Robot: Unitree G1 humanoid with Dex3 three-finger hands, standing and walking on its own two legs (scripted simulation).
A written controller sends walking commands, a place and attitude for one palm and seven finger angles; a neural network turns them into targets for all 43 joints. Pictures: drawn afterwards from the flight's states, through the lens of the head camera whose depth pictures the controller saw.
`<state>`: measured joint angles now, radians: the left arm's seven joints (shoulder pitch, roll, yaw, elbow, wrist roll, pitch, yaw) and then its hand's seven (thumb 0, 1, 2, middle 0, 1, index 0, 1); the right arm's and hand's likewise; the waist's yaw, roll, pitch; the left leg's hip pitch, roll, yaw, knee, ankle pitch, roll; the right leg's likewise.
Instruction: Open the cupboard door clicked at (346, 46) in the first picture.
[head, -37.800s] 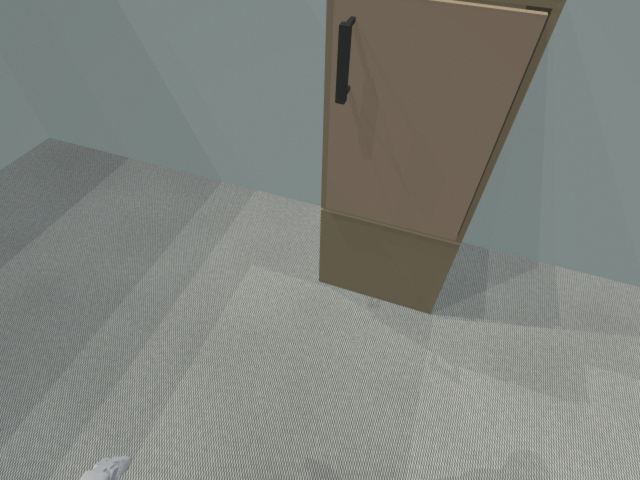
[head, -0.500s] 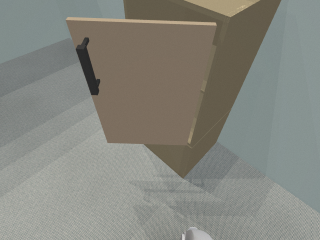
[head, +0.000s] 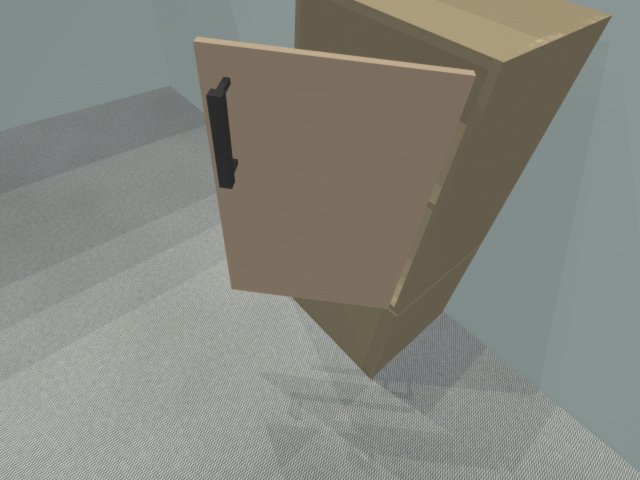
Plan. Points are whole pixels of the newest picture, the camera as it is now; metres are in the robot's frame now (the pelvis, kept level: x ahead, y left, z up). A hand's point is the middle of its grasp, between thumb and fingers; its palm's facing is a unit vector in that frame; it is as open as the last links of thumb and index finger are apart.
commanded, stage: come to a stop and stand still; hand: left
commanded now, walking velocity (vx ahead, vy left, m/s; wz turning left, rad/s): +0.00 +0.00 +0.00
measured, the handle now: (226, 135) +0.57 +0.20 +0.13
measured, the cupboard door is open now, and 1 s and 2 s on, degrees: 43 43 43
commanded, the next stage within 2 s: look again from close up in 0.44 s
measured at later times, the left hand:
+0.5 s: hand out of the picture -0.05 +0.15 -0.17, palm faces +0.05 -0.99 -0.11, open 7.4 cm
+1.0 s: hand out of the picture +0.00 +0.22 -0.16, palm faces +0.00 -0.96 -0.26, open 7.4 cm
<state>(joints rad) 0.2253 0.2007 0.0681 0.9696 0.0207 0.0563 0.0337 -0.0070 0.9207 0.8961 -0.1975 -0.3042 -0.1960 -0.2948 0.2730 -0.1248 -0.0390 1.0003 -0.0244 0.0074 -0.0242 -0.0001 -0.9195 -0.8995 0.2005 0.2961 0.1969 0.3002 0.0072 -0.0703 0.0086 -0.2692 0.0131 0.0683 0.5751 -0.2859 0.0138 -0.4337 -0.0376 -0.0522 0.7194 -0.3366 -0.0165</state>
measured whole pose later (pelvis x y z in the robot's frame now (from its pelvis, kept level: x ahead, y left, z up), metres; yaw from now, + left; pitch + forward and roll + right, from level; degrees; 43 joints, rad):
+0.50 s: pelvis -0.03 +0.01 +0.01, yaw +0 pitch -2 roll +0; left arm 0.34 0.11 -0.01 1.09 0.01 0.00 0.03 0.01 0.91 0.90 -0.20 -0.30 -0.20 -0.29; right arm 0.29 -0.13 -0.01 1.11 -0.01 0.01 -0.02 0.00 -0.92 -0.90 0.20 0.30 0.20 0.30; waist 0.01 -0.03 0.01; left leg -0.24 0.01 0.07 0.44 -0.17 0.02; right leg -0.21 -0.01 -0.02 0.45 -0.21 0.00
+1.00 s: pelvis -0.02 +0.03 +0.01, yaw -1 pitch -1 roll +1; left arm 0.30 0.18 0.01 1.03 0.02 -0.02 0.03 0.01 0.91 0.90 -0.20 -0.30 -0.19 -0.29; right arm 0.30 -0.19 -0.01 1.05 -0.02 -0.02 0.00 0.01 -0.91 -0.90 0.20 0.30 0.20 0.30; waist -0.01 0.03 0.00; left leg -0.27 -0.02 0.10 0.48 -0.20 0.05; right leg -0.26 -0.04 0.02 0.52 -0.25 0.02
